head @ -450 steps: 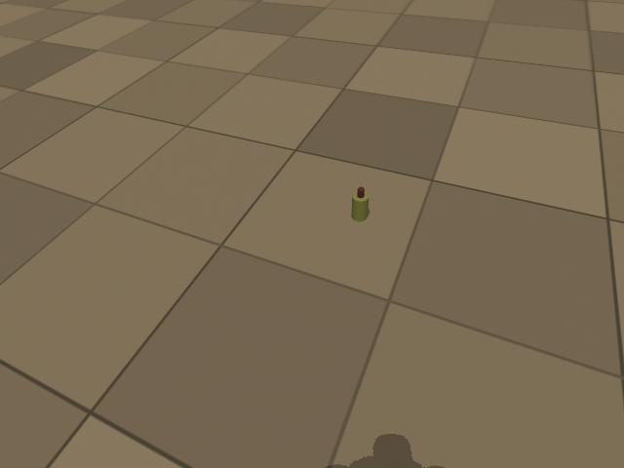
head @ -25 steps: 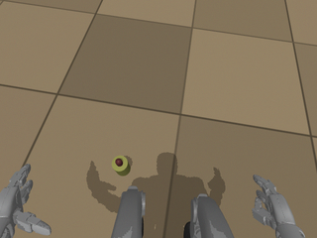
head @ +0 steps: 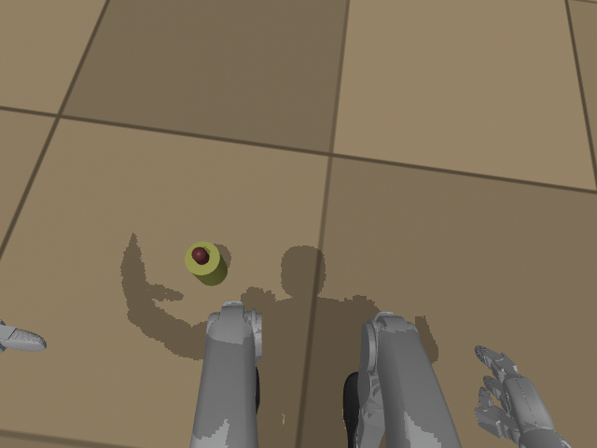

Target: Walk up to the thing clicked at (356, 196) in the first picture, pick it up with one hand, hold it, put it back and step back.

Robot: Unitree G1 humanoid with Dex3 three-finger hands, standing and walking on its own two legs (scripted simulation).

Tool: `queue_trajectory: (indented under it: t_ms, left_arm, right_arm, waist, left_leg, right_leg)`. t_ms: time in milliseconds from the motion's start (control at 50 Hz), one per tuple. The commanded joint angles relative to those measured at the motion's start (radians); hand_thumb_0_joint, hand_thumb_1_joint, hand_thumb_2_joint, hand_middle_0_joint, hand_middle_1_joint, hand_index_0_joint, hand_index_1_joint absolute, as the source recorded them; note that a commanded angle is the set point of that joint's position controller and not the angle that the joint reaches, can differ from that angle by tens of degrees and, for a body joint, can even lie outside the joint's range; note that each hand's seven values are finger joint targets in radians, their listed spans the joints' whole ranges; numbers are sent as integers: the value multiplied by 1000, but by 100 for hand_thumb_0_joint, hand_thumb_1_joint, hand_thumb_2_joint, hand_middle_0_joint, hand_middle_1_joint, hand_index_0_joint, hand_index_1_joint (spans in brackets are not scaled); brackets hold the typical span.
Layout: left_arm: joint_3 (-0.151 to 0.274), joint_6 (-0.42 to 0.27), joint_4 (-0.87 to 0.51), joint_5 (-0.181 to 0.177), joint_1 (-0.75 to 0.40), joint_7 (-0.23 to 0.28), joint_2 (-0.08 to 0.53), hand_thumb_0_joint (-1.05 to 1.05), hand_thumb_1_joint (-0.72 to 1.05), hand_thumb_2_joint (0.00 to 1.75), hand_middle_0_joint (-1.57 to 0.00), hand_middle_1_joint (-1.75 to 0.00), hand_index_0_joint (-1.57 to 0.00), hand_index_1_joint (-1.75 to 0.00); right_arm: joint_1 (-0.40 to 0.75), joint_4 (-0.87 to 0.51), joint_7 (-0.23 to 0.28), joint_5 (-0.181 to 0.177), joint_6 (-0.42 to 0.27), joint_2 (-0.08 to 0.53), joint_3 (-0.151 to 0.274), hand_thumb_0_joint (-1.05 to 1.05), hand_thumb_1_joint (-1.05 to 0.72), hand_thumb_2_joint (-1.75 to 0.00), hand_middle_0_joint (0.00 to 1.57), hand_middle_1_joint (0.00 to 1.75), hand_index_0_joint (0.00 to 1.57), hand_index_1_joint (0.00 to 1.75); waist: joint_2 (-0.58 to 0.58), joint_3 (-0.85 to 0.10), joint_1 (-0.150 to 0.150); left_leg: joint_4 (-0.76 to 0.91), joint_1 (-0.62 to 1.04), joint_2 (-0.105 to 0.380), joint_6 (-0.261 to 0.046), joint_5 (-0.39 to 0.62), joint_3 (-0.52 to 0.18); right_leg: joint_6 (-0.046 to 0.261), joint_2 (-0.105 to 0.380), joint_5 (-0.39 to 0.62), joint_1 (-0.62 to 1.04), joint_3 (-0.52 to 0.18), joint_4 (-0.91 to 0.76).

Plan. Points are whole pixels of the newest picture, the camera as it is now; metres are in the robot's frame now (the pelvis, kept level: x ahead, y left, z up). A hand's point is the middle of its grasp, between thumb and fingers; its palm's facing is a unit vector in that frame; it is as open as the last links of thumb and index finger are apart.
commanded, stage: go down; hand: left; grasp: from the side
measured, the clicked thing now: (205, 262) +0.43 +0.25 -0.39
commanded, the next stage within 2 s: approach in 1.44 s
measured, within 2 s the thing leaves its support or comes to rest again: neither
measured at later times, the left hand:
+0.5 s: hand (11, 272) +0.32 +0.42 -0.07, palm faces +0.24 -0.96 -0.17, open 17.2 cm
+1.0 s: hand (12, 266) +0.33 +0.43 -0.08, palm faces +0.25 -0.96 -0.14, open 17.3 cm
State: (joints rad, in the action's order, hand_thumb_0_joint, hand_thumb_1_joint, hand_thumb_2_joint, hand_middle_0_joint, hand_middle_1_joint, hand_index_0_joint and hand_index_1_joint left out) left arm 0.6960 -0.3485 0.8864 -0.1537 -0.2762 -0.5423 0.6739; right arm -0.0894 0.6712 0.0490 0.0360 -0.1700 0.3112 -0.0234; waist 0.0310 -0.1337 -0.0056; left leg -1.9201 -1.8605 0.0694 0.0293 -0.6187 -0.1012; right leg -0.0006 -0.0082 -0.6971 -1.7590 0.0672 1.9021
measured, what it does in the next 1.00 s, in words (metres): lowers itself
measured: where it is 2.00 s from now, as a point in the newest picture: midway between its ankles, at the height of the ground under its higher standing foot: (301, 434)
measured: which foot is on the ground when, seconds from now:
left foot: down 0.00-1.00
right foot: down 0.00-1.00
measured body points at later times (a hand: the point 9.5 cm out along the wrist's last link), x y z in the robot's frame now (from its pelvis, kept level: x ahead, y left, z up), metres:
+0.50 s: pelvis -0.01 +0.00 -0.06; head +0.20 +0.06 +0.34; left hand +0.30 +0.47 -0.06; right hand +0.18 -0.27 -0.17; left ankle +0.09 +0.14 -0.45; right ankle +0.07 -0.12 -0.45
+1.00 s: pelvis -0.01 +0.00 -0.09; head +0.20 +0.06 +0.31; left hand +0.31 +0.48 -0.07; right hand +0.16 -0.27 -0.20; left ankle +0.09 +0.14 -0.45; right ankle +0.07 -0.12 -0.45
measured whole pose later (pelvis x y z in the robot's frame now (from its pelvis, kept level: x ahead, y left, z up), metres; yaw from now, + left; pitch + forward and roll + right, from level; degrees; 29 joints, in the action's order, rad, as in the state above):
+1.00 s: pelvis -0.01 +0.00 -0.09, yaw -2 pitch +31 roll -6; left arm 0.85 -0.37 1.03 -0.21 -0.46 -0.71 0.86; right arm -0.07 0.71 0.06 0.06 -0.18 0.35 -0.08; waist 0.05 -0.09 -0.02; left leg -2.19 -2.11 0.07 0.03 -0.64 -0.14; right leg 0.00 -0.02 -0.72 -2.00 0.08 2.17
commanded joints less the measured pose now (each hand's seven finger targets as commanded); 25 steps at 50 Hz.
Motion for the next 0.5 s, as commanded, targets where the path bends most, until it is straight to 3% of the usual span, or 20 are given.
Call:
queue_trajectory:
  t_ms: [0,40,140,160,180,320,340,480]
  left_arm:
    - [138,-75,-181,-32,-133,-13,443,0,-50,7,-6,-11,-6,-10]
    - [149,-64,-146,-40,-121,-18,452,0,-51,6,-6,-11,-7,-10]
    - [165,-50,-106,-57,-98,-43,467,0,-49,9,-5,-11,-5,-10]
    - [156,-49,-111,-55,-123,-49,470,0,-50,7,-6,-10,-6,-9]
    - [143,-48,-92,-57,-129,-56,443,0,-50,8,-5,-10,-5,-9]
    - [181,-89,-104,-70,-216,-84,504,0,-50,8,-5,-9,-4,-9]
    - [178,-93,-93,-73,-214,-92,489,0,-49,10,-4,-10,-4,-10]
    - [217,-79,-115,-78,-222,-118,554,0,-50,10,-4,-8,-4,-9]
  right_arm:
    - [-90,-76,24,-5,-40,218,69,0,-90,-90,20,30,20,30]
    - [-76,-82,27,-9,-41,221,63,0,-90,-90,20,30,20,30]
    - [-72,-82,32,-12,-41,228,55,0,-90,-90,20,30,20,30]
    - [-81,-72,32,-10,-42,226,55,0,-91,-90,20,30,20,30]
    - [-77,-72,32,-11,-43,227,57,0,-91,-90,20,30,20,30]
    - [-78,-52,31,-2,-54,239,52,0,-91,-91,20,30,20,30]
    - [-88,-33,31,-1,-54,241,55,0,-91,-91,20,30,20,30]
    - [-97,-26,31,8,-49,254,46,0,-92,-91,20,30,20,30]
  waist:
    - [-223,-577,53]
    - [-216,-550,54]
    - [-195,-558,61]
    - [-200,-568,48]
    - [-189,-542,33]
    - [-212,-527,25]
    - [-210,-526,26]
    - [-240,-610,52]
  left_leg:
    - [252,462,-15,-40,13,19]
    - [242,424,-18,-41,-10,21]
    - [191,390,-19,-45,74,29]
    - [175,384,-19,-45,85,31]
    - [164,370,-19,-47,81,29]
    - [132,332,-11,-45,23,14]
    - [125,341,-10,-45,24,13]
    - [89,367,-11,-42,107,17]
  right_leg:
    - [40,-24,64,166,-15,-208]
    - [40,-24,39,149,-11,-206]
    - [43,-28,99,137,2,-168]
    - [42,-28,108,138,1,-161]
    - [42,-28,108,118,6,-157]
    - [43,-33,74,55,23,-90]
    - [43,-33,77,37,22,-85]
    - [44,-34,133,48,31,-38]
